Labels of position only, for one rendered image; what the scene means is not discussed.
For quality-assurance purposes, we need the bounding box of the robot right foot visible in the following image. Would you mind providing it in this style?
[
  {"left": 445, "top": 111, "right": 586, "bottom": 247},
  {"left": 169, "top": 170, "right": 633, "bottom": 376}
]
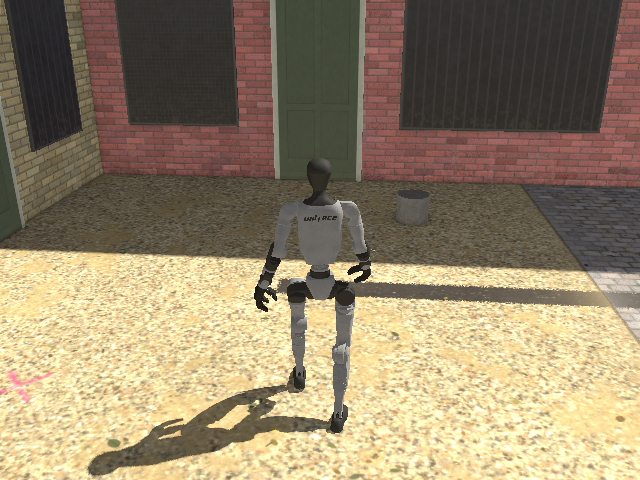
[{"left": 330, "top": 404, "right": 348, "bottom": 433}]

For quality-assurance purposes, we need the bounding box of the robot foot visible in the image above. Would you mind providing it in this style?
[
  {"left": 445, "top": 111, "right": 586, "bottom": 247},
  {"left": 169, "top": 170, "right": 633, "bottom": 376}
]
[
  {"left": 330, "top": 404, "right": 348, "bottom": 433},
  {"left": 293, "top": 366, "right": 306, "bottom": 390}
]

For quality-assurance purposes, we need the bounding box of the right robot hand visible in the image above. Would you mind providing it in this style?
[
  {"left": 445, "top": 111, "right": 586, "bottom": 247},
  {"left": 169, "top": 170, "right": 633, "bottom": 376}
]
[{"left": 347, "top": 264, "right": 371, "bottom": 283}]

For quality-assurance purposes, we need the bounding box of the left robot upper arm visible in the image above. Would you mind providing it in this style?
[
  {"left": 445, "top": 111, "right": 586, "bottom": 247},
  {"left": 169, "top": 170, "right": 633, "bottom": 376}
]
[{"left": 271, "top": 201, "right": 299, "bottom": 259}]

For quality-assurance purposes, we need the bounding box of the robot left foot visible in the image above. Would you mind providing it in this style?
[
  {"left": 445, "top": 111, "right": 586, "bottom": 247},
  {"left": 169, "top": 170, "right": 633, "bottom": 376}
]
[{"left": 293, "top": 366, "right": 306, "bottom": 390}]

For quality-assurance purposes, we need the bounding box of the right robot upper arm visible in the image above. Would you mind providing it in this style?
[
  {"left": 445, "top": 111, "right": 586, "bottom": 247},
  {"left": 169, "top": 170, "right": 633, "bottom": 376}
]
[{"left": 340, "top": 201, "right": 367, "bottom": 254}]

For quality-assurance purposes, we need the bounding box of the left robot hand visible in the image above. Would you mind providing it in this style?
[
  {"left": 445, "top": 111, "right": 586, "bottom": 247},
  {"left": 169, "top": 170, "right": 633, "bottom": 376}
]
[{"left": 254, "top": 284, "right": 277, "bottom": 312}]

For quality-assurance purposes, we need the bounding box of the right robot forearm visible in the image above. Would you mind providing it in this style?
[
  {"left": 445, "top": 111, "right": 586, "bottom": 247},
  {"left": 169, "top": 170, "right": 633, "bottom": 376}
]
[{"left": 356, "top": 239, "right": 371, "bottom": 270}]

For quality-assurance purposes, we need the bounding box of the left robot forearm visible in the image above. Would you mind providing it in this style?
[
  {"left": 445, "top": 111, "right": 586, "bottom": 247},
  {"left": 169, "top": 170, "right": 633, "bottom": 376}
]
[{"left": 258, "top": 242, "right": 281, "bottom": 289}]

